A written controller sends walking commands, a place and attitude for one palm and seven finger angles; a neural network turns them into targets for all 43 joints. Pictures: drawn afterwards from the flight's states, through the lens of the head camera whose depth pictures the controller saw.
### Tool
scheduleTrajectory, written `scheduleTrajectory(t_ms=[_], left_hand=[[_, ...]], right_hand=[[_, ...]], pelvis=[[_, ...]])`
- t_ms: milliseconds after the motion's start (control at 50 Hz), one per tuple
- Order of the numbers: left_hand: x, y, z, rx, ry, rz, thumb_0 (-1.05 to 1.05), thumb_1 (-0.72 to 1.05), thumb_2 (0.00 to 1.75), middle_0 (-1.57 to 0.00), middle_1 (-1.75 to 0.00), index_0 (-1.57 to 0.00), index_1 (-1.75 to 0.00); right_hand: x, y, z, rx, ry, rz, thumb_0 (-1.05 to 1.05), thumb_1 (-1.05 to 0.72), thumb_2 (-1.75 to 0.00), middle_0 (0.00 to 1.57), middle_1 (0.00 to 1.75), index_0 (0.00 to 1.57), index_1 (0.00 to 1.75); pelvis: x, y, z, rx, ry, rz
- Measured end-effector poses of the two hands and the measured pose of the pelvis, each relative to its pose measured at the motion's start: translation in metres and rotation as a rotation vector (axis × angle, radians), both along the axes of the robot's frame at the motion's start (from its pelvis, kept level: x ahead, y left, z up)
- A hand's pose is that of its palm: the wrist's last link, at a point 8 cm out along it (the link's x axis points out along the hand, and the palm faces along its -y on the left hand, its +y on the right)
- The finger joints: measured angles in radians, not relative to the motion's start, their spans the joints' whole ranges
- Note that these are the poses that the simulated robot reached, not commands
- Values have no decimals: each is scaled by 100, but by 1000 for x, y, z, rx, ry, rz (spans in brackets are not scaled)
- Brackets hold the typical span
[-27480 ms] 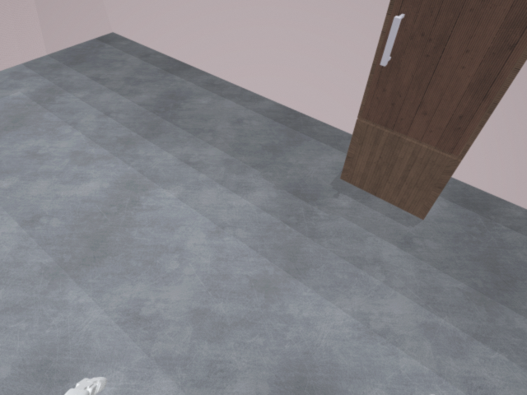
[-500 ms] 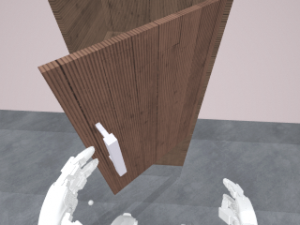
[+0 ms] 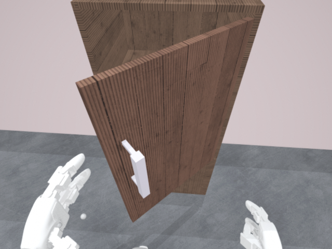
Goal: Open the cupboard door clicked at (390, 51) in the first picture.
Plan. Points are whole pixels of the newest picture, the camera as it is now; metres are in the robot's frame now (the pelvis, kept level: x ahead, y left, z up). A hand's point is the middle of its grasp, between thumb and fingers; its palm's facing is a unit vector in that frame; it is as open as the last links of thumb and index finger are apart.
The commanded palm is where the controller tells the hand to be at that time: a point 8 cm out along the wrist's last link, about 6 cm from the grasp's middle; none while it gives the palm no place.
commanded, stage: draw the hand back to the body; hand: left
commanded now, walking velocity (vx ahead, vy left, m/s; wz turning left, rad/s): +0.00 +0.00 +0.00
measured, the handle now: (136, 170) +0.28 +0.10 +0.07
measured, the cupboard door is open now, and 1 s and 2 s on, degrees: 44 44 44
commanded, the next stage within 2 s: step back with the hand held close in 1.22 s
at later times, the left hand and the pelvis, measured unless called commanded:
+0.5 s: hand (36, 187) +0.19 +0.24 +0.16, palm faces +0.31 -0.87 -0.38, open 13.2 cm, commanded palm +0.14 +0.28 +0.19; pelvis +0.02 +0.02 +0.04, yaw +0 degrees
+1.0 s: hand (16, 149) +0.22 +0.26 +0.22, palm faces +0.45 -0.80 -0.40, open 7.8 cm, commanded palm +0.17 +0.30 +0.23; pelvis +0.03 +0.00 +0.06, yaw -1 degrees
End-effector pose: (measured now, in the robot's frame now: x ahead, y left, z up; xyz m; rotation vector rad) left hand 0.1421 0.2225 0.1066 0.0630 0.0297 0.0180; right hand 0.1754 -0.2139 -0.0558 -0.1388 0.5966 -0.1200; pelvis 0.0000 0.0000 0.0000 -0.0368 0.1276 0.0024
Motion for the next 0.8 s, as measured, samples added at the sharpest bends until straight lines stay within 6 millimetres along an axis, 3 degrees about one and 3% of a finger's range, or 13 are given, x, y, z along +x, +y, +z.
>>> scheduleTrajectory(t_ms=[160, 260, 400, 540, 800], left_hand=[[-1, 13, 23, 15, -47, -25, -2, -46, 31, -15, -30, -15, -30], [0, 28, 39, 195, 0, 122, -2, -36, 35, -16, -30, -16, -30], [1, 46, 52, 290, 43, 255, -1, -15, 44, -17, -30, -17, -30], [13, 64, 78, 352, -19, 327, -1, 8, 54, -18, -30, -18, -30], [33, 81, 116, 407, -115, 401, 0, 53, 74, -20, -30, -19, -30]], right_hand=[[7, 4, 16, -27, -48, 27, 1, -91, -90, 21, 30, 20, 30], [9, 11, 26, -44, -42, 19, 1, -91, -90, 20, 30, 20, 30], [9, 22, 30, -48, 2, 40, 1, -91, -90, 20, 30, 20, 30], [15, 26, 33, -50, 30, 63, 1, -91, -90, 21, 30, 20, 30], [35, 15, 43, -52, 40, 68, 1, -91, -90, 21, 30, 20, 30]], pelvis=[[1, 7, 9, -10, -35, 9], [4, 10, 20, -4, -62, 0], [10, 16, 35, 5, -98, -2], [20, 19, 46, 15, -133, -3], [32, 14, 58, 29, -170, -17]])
